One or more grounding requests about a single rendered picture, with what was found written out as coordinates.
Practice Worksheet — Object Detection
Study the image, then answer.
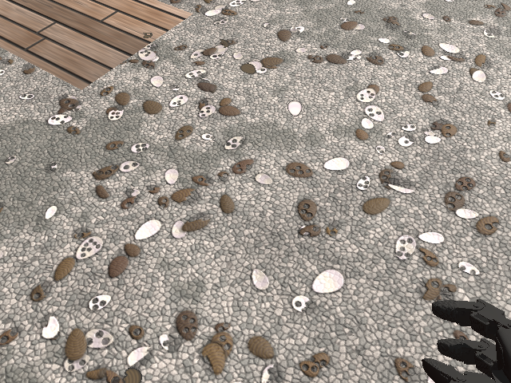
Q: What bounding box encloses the robot right hand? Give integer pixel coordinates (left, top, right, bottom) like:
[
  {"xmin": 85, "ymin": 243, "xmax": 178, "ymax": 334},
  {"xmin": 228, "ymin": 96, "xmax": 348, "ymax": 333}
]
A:
[{"xmin": 422, "ymin": 299, "xmax": 511, "ymax": 383}]

